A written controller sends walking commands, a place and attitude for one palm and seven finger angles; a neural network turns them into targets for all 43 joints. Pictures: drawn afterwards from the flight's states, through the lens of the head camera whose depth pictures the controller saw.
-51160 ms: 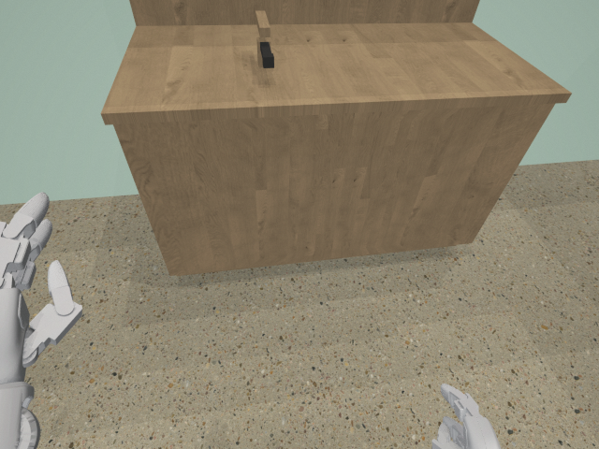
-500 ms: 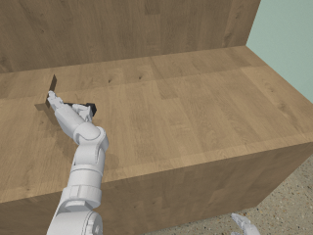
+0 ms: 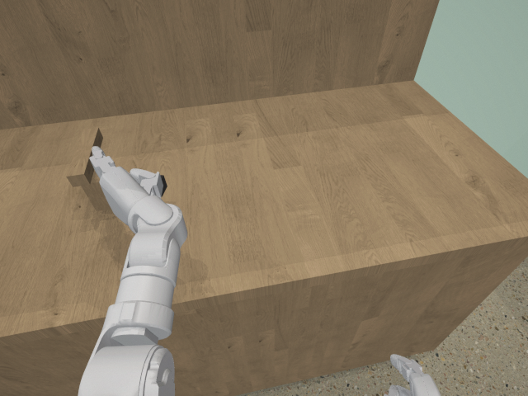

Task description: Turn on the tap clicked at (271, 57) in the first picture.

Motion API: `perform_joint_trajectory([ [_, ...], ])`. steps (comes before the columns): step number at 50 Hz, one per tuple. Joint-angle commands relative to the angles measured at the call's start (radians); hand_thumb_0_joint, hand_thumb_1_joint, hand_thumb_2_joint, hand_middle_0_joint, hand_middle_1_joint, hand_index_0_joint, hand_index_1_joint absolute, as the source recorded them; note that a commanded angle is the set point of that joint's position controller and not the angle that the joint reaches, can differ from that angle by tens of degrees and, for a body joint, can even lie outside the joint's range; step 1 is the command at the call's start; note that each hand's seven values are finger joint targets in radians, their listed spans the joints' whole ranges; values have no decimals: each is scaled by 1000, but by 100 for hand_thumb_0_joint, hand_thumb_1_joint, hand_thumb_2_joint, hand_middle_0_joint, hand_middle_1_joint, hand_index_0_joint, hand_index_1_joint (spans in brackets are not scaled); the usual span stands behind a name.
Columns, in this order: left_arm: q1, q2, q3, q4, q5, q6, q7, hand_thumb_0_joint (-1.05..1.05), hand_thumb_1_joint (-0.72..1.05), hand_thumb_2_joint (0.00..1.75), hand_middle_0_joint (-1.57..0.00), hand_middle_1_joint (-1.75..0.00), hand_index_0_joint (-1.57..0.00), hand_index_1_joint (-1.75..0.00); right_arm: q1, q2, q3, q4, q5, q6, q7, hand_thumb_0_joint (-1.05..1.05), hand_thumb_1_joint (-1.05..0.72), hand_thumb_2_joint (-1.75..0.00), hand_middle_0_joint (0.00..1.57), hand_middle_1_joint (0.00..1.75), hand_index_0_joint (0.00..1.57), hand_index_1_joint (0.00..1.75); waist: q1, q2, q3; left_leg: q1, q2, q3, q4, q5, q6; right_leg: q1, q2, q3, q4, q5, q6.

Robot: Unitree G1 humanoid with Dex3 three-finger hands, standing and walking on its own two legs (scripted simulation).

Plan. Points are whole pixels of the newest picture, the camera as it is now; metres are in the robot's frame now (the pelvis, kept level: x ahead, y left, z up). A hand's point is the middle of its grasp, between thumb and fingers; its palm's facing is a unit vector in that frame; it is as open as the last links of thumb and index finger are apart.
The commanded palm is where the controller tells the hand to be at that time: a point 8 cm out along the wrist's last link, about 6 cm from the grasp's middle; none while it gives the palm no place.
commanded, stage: lift the hand up off the lever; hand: left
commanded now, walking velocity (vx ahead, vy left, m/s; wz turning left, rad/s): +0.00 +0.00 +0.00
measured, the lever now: (156, 185) +0.44 +0.24 +0.08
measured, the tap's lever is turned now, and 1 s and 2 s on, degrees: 71 71 71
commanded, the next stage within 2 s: draw the hand back beside the body in 0.90 s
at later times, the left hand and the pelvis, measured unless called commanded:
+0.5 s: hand (142, 182) +0.37 +0.21 +0.16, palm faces +0.76 -0.64 -0.03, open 7.8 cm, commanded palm +0.32 +0.23 +0.16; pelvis +0.00 +0.00 +0.00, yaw +0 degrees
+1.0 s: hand (143, 175) +0.38 +0.22 +0.16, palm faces +0.77 -0.63 -0.05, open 7.8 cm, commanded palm +0.32 +0.23 +0.16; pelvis +0.00 +0.00 +0.00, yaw +0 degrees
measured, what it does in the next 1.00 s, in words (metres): stands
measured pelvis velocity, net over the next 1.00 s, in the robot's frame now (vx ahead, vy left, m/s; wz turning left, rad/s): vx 0.00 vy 0.00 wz -0.01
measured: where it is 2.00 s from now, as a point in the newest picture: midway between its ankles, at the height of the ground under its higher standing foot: outside the picture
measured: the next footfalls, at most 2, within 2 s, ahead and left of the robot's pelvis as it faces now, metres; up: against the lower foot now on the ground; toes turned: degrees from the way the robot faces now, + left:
none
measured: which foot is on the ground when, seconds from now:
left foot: down 0.00-1.00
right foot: down 0.00-1.00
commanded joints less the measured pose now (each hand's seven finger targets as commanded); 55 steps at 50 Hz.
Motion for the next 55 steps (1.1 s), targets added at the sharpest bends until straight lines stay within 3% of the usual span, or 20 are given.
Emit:
perform_joint_trajectory([
  [1,-384,118,-26,-269,36,-36,9,0,90,90,-15,-15,-15,-15,-151,-110,-33,-164,-6,-44,1,0,-90,-90,20,30,20,30,13,-87,-281,129,9,51,-10,296,32,109,-72,36,-77,304,37],
  [2,-361,157,14,-271,39,-33,13,0,90,90,-15,-15,-15,-15,-148,-114,-35,-160,-8,-41,1,0,-90,-90,20,30,20,30,25,-88,-291,135,12,43,-16,320,27,118,-66,29,-69,314,32],
  [3,-351,128,-11,-290,40,-30,12,0,90,90,-15,-15,-15,-15,-150,-109,-34,-169,-8,-40,6,0,-90,-90,20,30,20,30,23,-91,-287,143,13,51,-13,343,29,120,-68,28,-66,339,34],
  [7,-355,172,15,-369,49,-18,8,0,90,90,-15,-15,-15,-15,-157,-112,-38,-170,-9,-37,6,0,-90,-90,20,30,20,30,32,-61,-300,164,17,51,-12,390,24,141,-67,29,-61,383,29],
  [11,-306,121,-37,-436,41,0,-5,0,90,90,-15,-15,-15,-15,-166,-106,-37,-182,-5,-40,9,0,-90,-90,20,30,20,30,29,-55,-307,192,14,61,-4,435,24,157,-70,29,-55,440,31],
  [16,-290,112,-56,-422,17,42,-35,0,90,90,-15,-15,-15,-15,-189,-108,-28,-171,7,-43,-3,0,-90,-90,20,30,20,30,17,-91,-221,187,12,53,-31,357,30,136,-71,30,-101,354,35],
  [19,-335,78,-102,-440,12,55,-46,0,90,90,-15,-15,-15,-15,-220,-104,-22,-166,12,-52,-7,0,-90,-90,20,30,20,30,13,-52,-184,201,11,44,-45,309,27,98,-69,29,-124,257,30],
  [22,-358,131,-55,-440,14,58,-38,0,90,90,-15,-15,-15,-15,-226,-103,-21,-151,12,-58,-11,0,-90,-90,20,30,20,30,22,-40,-187,199,9,36,-61,270,19,99,-65,31,-137,202,28],
  [24,-406,75,-110,-438,22,59,-32,0,90,90,-15,-15,-15,-15,-234,-95,-16,-151,11,-66,-8,0,-90,-90,20,30,20,30,18,-52,-206,201,6,33,-60,254,15,90,-67,30,-129,189,30],
  [27,-386,130,-49,-415,24,63,-22,0,90,90,-15,-15,-15,-15,-234,-96,-19,-144,9,-60,-9,0,-90,-90,20,30,20,30,32,-60,-225,193,7,32,-68,249,12,112,-64,31,-130,184,30],
  [29,-407,86,-88,-396,25,73,-18,0,90,90,-15,-15,-15,-15,-246,-90,-13,-148,9,-59,-4,0,-90,-90,20,30,20,30,28,-57,-224,186,4,35,-65,228,12,104,-68,33,-128,171,32],
  [32,-371,133,-33,-357,21,90,-15,0,90,90,-15,-15,-15,-15,-243,-95,-14,-144,8,-46,-6,0,-90,-90,20,30,20,30,38,-76,-219,177,6,35,-75,228,15,125,-67,33,-141,174,31],
  [36,-410,99,-64,-360,22,101,-15,0,90,90,-15,-15,-15,-15,-251,-91,-8,-150,8,-44,-2,0,-90,-90,20,30,20,30,31,-82,-208,179,10,42,-67,236,20,114,-71,34,-143,187,32],
  [41,-394,120,-44,-374,21,90,-14,0,90,90,-15,-15,-15,-15,-245,-93,-12,-155,8,-46,-1,0,-90,-90,20,30,20,30,37,-75,-216,186,14,45,-59,268,25,118,-71,38,-138,217,33],
  [42,-379,158,-11,-370,18,86,-18,0,90,90,-15,-15,-15,-15,-242,-101,-16,-150,8,-42,-4,0,-90,-90,20,30,20,30,41,-95,-218,183,16,38,-68,256,24,126,-68,36,-144,197,33],
  [45,-418,112,-61,-406,27,79,-19,0,90,90,-15,-15,-15,-15,-243,-96,-14,-153,8,-51,-1,0,-90,-90,20,30,20,30,33,-57,-231,199,15,46,-56,286,25,118,-72,38,-133,229,31],
  [50,-417,112,-66,-421,26,75,-24,0,90,90,-15,-15,-15,-15,-229,-102,-19,-150,7,-57,-2,0,-90,-90,20,30,20,30,30,-49,-251,213,15,43,-53,316,23,124,-70,34,-123,254,29],
  [51,-332,104,-230,-528,56,54,-186,0,90,90,-15,-15,-15,-15,-160,-136,-21,-166,10,-34,-16,0,-90,-90,20,30,20,30,-26,-71,-287,269,5,54,-50,381,43,155,-61,63,-64,400,26],
  [52,-278,196,-128,-567,33,43,-260,0,90,90,-15,-16,-15,-16,-155,-133,-29,-196,22,-21,-31,0,-90,-90,20,30,20,30,2,-55,-331,283,7,54,-53,434,50,194,-60,57,-56,472,22],
  [55,-97,231,-121,-648,-15,26,-411,0,90,90,-16,-16,-16,-16,-143,-118,-15,-239,37,-1,-52,0,-90,-90,20,30,20,30,24,-59,-320,304,7,61,-59,499,53,248,-56,64,-46,592,31],
])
